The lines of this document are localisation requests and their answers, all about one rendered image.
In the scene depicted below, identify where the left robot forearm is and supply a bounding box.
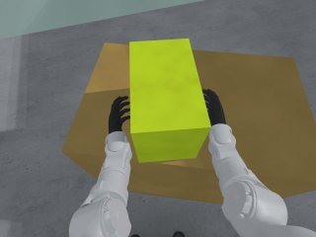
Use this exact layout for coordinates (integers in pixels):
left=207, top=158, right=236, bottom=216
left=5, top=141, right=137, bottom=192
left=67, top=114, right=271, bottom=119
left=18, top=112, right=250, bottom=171
left=69, top=131, right=132, bottom=237

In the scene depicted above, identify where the right robot forearm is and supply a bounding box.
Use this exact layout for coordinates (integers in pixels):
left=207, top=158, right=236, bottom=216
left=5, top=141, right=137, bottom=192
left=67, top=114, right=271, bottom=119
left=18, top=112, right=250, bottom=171
left=207, top=123, right=270, bottom=197

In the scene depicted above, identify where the right robot hand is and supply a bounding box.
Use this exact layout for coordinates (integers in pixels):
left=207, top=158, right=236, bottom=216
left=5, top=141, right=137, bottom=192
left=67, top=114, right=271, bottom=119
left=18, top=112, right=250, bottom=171
left=201, top=89, right=226, bottom=126

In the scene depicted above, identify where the robot left upper arm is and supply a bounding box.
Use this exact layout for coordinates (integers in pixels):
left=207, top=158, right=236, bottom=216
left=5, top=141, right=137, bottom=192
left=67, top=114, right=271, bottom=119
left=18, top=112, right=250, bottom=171
left=69, top=197, right=131, bottom=237

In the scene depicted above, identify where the carton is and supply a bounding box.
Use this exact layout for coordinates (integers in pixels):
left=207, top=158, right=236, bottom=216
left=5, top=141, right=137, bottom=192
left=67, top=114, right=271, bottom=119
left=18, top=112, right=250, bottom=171
left=129, top=39, right=211, bottom=163

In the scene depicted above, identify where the pedestal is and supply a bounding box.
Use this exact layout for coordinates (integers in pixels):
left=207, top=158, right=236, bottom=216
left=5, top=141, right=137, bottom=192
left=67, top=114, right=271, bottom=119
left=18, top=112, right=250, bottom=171
left=61, top=42, right=316, bottom=204

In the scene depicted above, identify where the left robot hand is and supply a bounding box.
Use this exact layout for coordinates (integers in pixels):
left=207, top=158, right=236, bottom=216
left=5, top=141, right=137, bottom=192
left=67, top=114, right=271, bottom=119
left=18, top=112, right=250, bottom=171
left=109, top=96, right=130, bottom=134

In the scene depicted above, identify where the robot right upper arm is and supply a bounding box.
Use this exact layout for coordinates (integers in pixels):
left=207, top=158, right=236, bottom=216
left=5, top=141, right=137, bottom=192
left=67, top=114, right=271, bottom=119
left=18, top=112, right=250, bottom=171
left=221, top=181, right=316, bottom=237

